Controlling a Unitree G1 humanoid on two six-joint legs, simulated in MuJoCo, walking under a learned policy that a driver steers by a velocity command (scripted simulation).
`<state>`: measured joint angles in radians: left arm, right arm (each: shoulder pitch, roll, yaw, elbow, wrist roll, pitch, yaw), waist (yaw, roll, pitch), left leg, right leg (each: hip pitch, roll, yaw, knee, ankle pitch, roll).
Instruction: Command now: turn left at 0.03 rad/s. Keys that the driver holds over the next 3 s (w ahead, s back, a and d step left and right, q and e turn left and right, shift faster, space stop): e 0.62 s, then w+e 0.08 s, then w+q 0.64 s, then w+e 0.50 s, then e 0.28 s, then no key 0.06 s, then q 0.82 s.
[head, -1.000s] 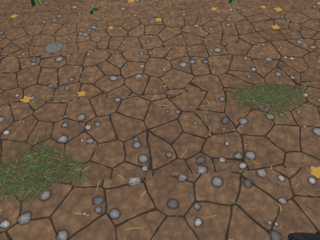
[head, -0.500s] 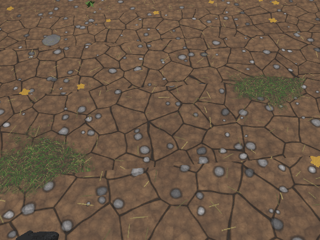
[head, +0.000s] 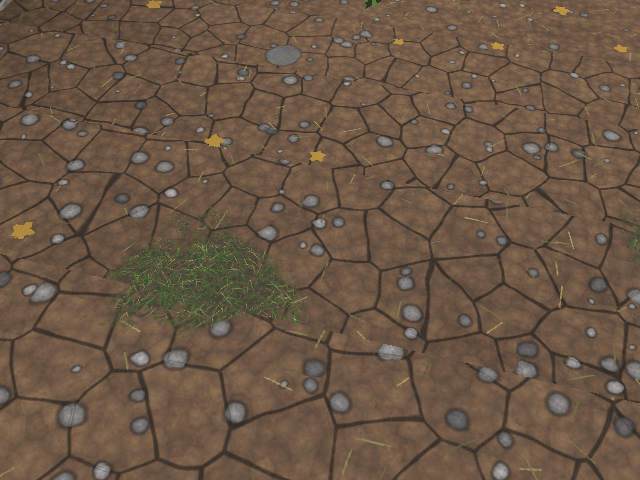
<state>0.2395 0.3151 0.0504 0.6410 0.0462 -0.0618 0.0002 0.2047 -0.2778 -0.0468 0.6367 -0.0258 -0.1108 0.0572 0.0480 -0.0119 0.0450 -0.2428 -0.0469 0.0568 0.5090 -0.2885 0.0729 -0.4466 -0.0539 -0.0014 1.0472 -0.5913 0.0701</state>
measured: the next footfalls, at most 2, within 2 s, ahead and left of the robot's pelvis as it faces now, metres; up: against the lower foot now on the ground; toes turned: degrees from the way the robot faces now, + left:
right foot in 0.46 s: -0.05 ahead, -0.14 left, +0.00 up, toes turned -17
left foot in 1.32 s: +0.39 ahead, +0.06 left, -0.16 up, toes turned -2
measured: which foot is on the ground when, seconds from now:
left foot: down 0.00-0.48, up 0.50-1.00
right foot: up 0.00-0.44, down 0.46-1.00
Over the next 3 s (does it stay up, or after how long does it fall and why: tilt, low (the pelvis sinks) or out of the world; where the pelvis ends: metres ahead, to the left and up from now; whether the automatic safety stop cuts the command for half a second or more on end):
stays up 0.81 -0.09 -0.19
